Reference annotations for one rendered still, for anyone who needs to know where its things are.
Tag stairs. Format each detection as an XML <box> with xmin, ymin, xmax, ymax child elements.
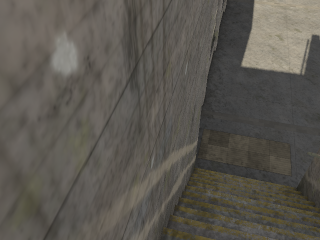
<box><xmin>160</xmin><ymin>167</ymin><xmax>320</xmax><ymax>240</ymax></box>

